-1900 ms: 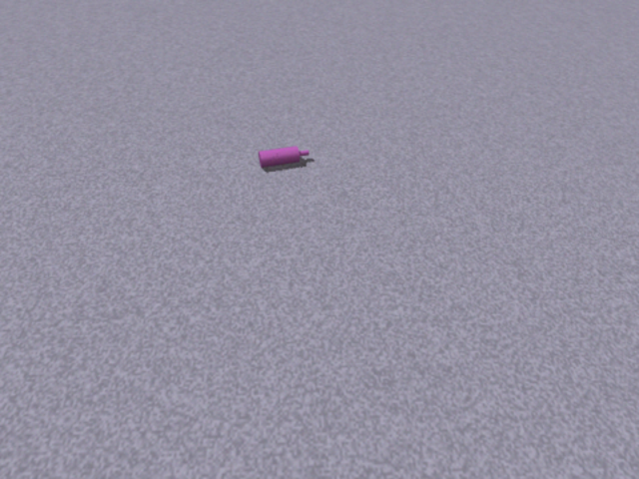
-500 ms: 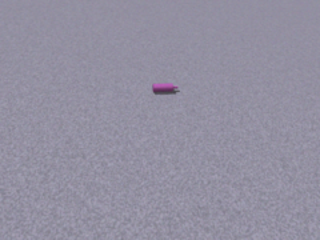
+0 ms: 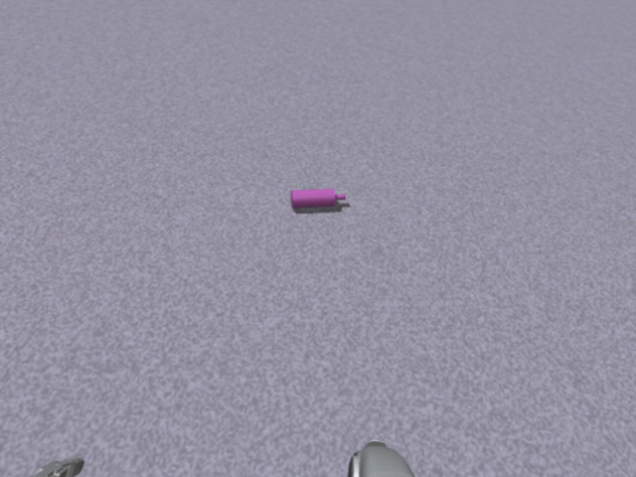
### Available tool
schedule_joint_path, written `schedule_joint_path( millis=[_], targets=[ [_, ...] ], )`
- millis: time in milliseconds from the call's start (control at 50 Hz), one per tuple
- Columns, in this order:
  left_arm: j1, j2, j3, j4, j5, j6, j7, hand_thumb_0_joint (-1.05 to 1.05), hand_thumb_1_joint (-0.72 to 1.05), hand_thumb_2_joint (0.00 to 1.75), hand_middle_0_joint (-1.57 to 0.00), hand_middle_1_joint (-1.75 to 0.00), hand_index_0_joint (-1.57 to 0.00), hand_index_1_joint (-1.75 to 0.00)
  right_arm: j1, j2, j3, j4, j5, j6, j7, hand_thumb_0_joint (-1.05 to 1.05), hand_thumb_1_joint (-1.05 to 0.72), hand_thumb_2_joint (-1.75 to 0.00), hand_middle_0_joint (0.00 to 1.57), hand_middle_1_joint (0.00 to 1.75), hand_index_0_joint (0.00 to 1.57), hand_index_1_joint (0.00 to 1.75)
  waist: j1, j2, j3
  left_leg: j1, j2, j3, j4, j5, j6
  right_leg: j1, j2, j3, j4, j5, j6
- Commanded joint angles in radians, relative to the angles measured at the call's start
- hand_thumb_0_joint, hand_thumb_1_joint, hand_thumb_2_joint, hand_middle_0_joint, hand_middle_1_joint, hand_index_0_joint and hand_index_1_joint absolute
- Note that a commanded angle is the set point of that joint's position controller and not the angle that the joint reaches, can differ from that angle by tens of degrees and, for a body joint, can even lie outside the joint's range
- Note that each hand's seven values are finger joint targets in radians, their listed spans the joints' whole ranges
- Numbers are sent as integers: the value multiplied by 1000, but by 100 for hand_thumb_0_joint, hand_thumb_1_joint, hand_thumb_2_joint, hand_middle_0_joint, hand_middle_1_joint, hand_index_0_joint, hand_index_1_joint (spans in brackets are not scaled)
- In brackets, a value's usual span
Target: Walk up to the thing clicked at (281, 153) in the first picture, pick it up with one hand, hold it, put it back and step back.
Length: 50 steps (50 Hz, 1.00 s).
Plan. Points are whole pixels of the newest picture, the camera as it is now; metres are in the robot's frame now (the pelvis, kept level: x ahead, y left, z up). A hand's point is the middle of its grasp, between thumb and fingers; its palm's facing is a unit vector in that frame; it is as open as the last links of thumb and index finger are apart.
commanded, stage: walk up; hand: left
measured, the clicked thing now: (318, 198) +1.31 -0.09 -0.73
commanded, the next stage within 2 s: none
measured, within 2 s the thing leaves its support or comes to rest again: neither
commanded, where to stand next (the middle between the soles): +0.97 -0.33 m, yaw +6 degrees
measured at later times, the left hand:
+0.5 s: hand (174, 389) +0.28 +0.21 -0.17, palm faces +0.04 -0.95 -0.30, open 7.4 cm
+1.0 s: hand (253, 238) +0.56 +0.11 -0.13, palm faces +0.03 -0.92 -0.38, open 7.3 cm
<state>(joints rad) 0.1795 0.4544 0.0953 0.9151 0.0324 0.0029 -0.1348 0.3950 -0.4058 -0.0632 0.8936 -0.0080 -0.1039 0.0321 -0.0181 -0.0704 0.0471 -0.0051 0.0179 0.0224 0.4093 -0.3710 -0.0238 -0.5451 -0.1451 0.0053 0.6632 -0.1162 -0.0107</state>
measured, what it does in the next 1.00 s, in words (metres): walks ahead: right foot, then left foot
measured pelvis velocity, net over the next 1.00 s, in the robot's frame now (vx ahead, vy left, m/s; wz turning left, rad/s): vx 0.47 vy -0.18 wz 0.03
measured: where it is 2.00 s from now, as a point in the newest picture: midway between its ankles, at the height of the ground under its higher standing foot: (385, 296)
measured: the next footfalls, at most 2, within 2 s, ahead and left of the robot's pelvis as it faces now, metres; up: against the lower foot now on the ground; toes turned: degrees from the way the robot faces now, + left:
right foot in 0.06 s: +0.22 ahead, -0.17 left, +0.00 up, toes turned -4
left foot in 0.48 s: +0.42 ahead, +0.04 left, +0.00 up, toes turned +8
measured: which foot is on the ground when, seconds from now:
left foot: down 0.00-0.10, up 0.12-0.46, down 0.48-0.92, up 0.94-1.00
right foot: up 0.00-0.04, down 0.06-0.50, up 0.52-0.88, down 0.90-1.00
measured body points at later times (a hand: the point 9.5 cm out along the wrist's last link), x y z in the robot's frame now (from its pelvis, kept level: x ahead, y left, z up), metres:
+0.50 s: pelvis +0.26 -0.07 -0.02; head +0.28 -0.04 +0.43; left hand +0.27 +0.26 -0.15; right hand +0.37 -0.39 -0.10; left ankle +0.38 +0.04 -0.74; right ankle +0.18 -0.17 -0.73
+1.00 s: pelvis +0.47 -0.18 -0.02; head +0.48 -0.19 +0.43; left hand +0.56 +0.16 -0.10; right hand +0.52 -0.52 -0.13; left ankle +0.41 +0.00 -0.67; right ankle +0.54 -0.30 -0.73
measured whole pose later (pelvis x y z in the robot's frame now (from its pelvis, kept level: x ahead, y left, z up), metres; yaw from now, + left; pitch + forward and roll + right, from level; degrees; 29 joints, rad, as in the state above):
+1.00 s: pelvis +0.47 -0.18 -0.02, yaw +2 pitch -2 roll +1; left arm 0.22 0.42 0.10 0.82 0.02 -0.04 -0.10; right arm 0.34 -0.46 -0.06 0.92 0.00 -0.06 -0.01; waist 0.01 0.01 0.06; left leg -0.37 0.10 -0.02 1.10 -0.47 0.03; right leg -0.40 -0.07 -0.06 0.72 -0.28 -0.01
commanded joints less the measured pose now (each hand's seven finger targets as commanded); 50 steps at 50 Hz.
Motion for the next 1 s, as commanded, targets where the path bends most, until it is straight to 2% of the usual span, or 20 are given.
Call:
schedule_joint_path(
  millis=[0, 40, 60, 80, 100, 180, 280, 380, 440, 460, 480, 500, 580, 640, 760, 860, 880, 900, 920, 980],
  targets=[
    [-93, 145, 52, -120, -10, -49, 14, 0, 90, 90, -20, -30, -20, -30, -45, -312, -86, -90, -1, -25, -36, 0, -90, -90, 20, 30, 20, 30, 36, 193, -31, -117, 218, -79, 17, 586, 157, 237, 79, -78, -67, -60, -29],
    [151, 205, 90, -61, -4, -56, 36, 0, 90, 90, -20, -30, -20, -30, -26, -261, -63, -93, 1, -15, -42, 0, -90, -90, 20, 30, 20, 30, 166, 24, -148, -262, 131, -1, 440, 614, 111, 586, 121, -79, -136, -127, -71],
    [279, 283, 120, -47, 9, -62, 52, 0, 90, 90, -20, -30, -20, -30, 31, -176, -32, -107, 10, -14, -40, 0, -90, -90, 20, 30, 20, 30, 202, -212, -215, -479, 35, 21, 772, 265, 79, 747, -84, 214, -219, -351, -113],
    [246, 350, 114, -62, -19, -64, 57, 0, 90, 90, -20, -30, -20, -30, 24, -194, -38, -133, 27, -16, -48, 0, -90, -90, 20, 30, 20, 30, 159, -311, -204, -698, -80, 5, 885, -125, 77, 774, -278, 623, -439, -435, -196],
    [165, 325, 105, -92, -30, -60, 61, 0, 90, 90, -20, -30, -20, -30, -48, -259, -52, -108, 17, -12, -56, 0, -90, -90, 20, 30, 20, 30, 153, -151, -140, -672, 5, -106, 956, -103, 85, 636, -275, 583, -430, -450, -233],
    [30, 203, 60, -128, -23, -73, 71, 0, 90, 90, -20, -30, -20, -30, 25, -233, -52, -38, 10, 1, -24, 0, -90, -90, 20, 30, 20, 30, 35, -91, 14, -540, 99, -65, 726, 59, 75, 323, -95, 182, -419, -270, -185],
    [52, 206, 58, -176, -11, -86, 62, 0, 90, 90, -20, -30, -20, -30, -62, -213, -55, -72, -7, 6, 7, 0, -90, -90, 20, 30, 20, 30, 51, -65, 46, -541, 109, 9, 436, 81, 24, 283, -99, 99, -455, -271, -240],
    [88, 204, 51, -194, -8, -71, 52, 0, 90, 90, -20, -30, -20, -30, -111, -191, -59, -99, -1, -11, 2, 0, -90, -90, 20, 30, 20, 30, 64, -21, 3, -401, 63, 59, 223, 234, 39, 332, -75, 44, -354, -134, -205],
    [90, 164, 29, -211, -5, -63, 57, 0, 90, 90, -20, -30, -20, -30, 78, -241, -83, -48, -6, -28, -19, 0, -90, -90, 20, 30, 20, 30, -50, 136, -92, -7, 10, 65, 154, 192, 84, 180, -17, -28, -17, 72, -151],
    [131, 112, 12, -216, -13, -60, 60, 0, 90, 90, -20, -30, -20, -30, 174, -306, -104, -39, -19, -34, -34, 0, -90, -90, 20, 30, 20, 30, -96, 286, -144, 119, 144, -134, 52, 11, 134, 51, 66, -86, 272, -23, -107],
    [188, 70, 7, -219, -17, -54, 61, 0, 90, 90, -20, -30, -20, -30, 186, -397, -122, -71, -23, -35, -47, 0, -90, -90, 20, 30, 20, 30, -70, 396, -169, 216, 429, -675, -91, -127, 213, -181, 200, -43, 482, -435, -46],
    [163, 223, 41, -198, -10, -40, 75, 0, 90, 90, -20, -30, -20, -30, 134, -406, -127, -91, 21, -30, -47, 0, -90, -90, 20, 30, 20, 30, -76, 190, -167, 131, 489, -788, -152, -242, 310, -169, 144, 109, 566, -431, -54],
    [174, 199, 39, -138, -17, -36, 69, 0, 90, 90, -20, -30, -20, -30, -15, -289, -75, -117, 19, -36, -52, 0, -90, -90, 20, 30, 20, 30, 8, 149, -7, -147, 328, -283, -104, 171, 233, -88, 36, 112, 517, -264, -18],
    [170, 161, 35, -138, -12, -24, 44, 0, 90, 90, -20, -30, -20, -30, -32, -302, -73, -122, 8, -44, -47, 0, -90, -90, 20, 30, 20, 30, 22, 201, -4, -207, 289, -132, -99, 262, 245, -27, 14, 57, 364, -236, 10],
    [28, 144, 41, -162, -8, -22, 15, 0, 90, 90, -20, -30, -20, -30, -41, -343, -83, -117, 8, -45, -40, 0, -90, -90, 20, 30, 20, 30, 5, 231, 2, -255, 266, -70, -96, 128, 212, 65, 10, -8, 87, -97, -2],
    [173, 196, 79, -93, -5, -37, 26, 0, 90, 90, -20, -30, -20, -30, -79, -297, -62, -111, -1, -19, -46, 0, -90, -90, 20, 30, 20, 30, 112, 78, -89, -396, 205, 9, 246, 156, 147, 455, 102, -84, -52, -148, -27],
    [273, 259, 105, -69, 3, -49, 40, 0, 90, 90, -20, -30, -20, -30, -31, -224, -37, -109, -1, -13, -46, 0, -90, -90, 20, 30, 20, 30, 157, -156, -114, -502, 120, 80, 568, 130, 113, 563, 36, 55, -184, -351, -51],
    [287, 344, 109, -98, 1, -60, 55, 0, 90, 90, -20, -30, -20, -30, -50, -164, -12, -148, 18, -14, -49, 0, -90, -90, 20, 30, 20, 30, 160, -368, -81, -752, -29, 81, 774, -156, 62, 582, -209, 524, -420, -443, -144],
    [226, 357, 104, -117, -15, -56, 59, 0, 90, 90, -20, -30, -20, -30, -105, -258, -42, -136, 4, -3, -61, 0, -90, -90, 20, 30, 20, 30, 141, -225, -36, -761, 30, -22, 858, -177, 65, 489, -277, 618, -448, -496, -237],
    [82, 257, 73, -152, -22, -56, 75, 0, 90, 90, -20, -30, -20, -30, -24, -264, -43, -54, 19, -5, -46, 0, -90, -90, 20, 30, 20, 30, 51, -117, 18, -642, 107, -44, 723, -23, 68, 338, -146, 309, -386, -398, -222]
  ],
)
